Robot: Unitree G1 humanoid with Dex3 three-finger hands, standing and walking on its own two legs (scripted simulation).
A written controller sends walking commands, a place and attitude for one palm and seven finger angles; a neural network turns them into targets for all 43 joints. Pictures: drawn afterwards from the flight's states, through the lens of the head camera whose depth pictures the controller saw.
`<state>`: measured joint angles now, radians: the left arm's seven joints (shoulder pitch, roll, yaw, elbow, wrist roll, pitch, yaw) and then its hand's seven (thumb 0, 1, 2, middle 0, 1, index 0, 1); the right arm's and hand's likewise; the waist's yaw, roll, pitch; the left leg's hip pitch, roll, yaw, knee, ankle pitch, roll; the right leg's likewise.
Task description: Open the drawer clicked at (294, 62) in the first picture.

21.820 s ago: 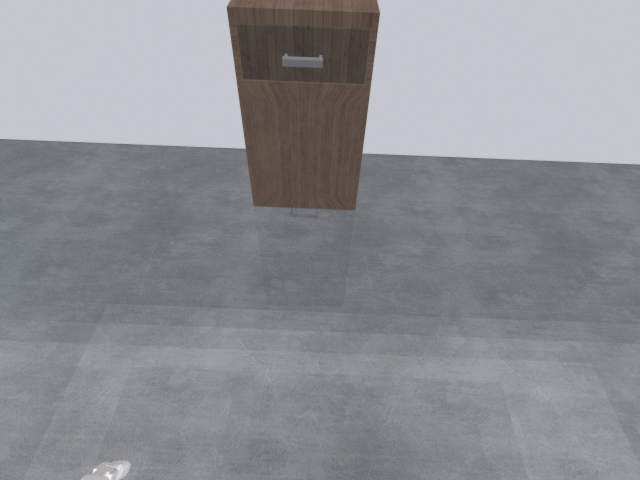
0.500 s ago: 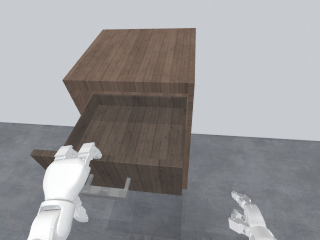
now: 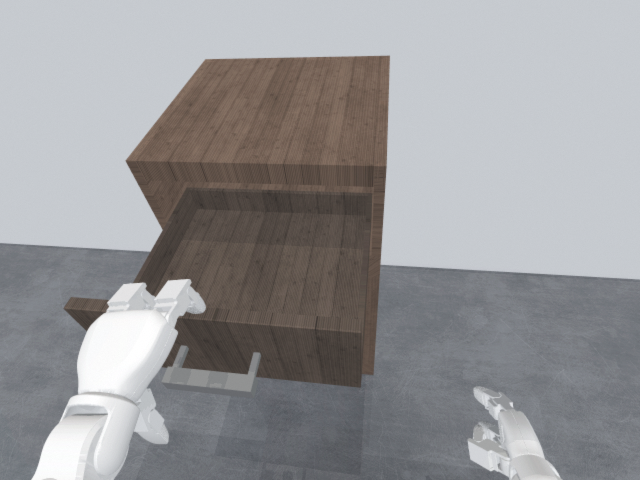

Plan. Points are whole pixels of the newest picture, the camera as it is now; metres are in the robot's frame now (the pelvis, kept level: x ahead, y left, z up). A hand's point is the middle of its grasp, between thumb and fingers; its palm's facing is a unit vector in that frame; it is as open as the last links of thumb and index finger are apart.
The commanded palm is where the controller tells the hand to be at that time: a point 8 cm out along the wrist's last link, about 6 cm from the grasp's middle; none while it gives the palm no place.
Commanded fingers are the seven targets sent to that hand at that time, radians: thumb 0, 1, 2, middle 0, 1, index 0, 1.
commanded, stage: draw the hand back to the body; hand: left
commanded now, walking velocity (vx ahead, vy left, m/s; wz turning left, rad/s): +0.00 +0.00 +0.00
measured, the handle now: (214, 368) +0.26 +0.22 -0.07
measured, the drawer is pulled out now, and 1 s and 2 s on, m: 0.29 0.29 0.29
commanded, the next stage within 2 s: step back with the hand held close in 1.48 s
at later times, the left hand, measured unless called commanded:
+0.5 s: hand (117, 361) +0.19 +0.26 +0.10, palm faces +0.07 -0.07 -1.00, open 13.9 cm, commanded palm +0.16 +0.26 +0.15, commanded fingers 0.00 -0.43 0.33 -0.29 -1.15 -0.29 -1.15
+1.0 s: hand (128, 324) +0.21 +0.23 +0.15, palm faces +0.37 -0.83 -0.41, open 11.2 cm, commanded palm +0.16 +0.28 +0.17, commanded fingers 0.00 0.44 0.70 -0.23 -0.59 -0.23 -0.59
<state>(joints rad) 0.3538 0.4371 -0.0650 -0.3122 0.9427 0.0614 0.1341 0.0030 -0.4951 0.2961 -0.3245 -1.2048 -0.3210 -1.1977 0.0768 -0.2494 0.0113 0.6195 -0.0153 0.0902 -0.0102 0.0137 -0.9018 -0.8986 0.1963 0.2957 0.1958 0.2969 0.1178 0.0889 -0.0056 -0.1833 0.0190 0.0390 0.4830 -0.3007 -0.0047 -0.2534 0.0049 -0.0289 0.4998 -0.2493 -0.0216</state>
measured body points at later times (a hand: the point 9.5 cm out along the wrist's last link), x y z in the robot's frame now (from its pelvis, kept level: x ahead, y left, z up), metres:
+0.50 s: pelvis +0.00 +0.01 +0.00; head +0.01 -0.03 +0.45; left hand +0.18 +0.26 +0.15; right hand +0.23 -0.19 -0.09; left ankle -0.03 +0.12 -0.74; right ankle +0.01 -0.11 -0.74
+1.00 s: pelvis +0.03 +0.00 +0.00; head +0.04 -0.02 +0.45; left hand +0.19 +0.27 +0.17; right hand +0.23 -0.21 -0.08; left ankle -0.03 +0.12 -0.74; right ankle +0.01 -0.11 -0.74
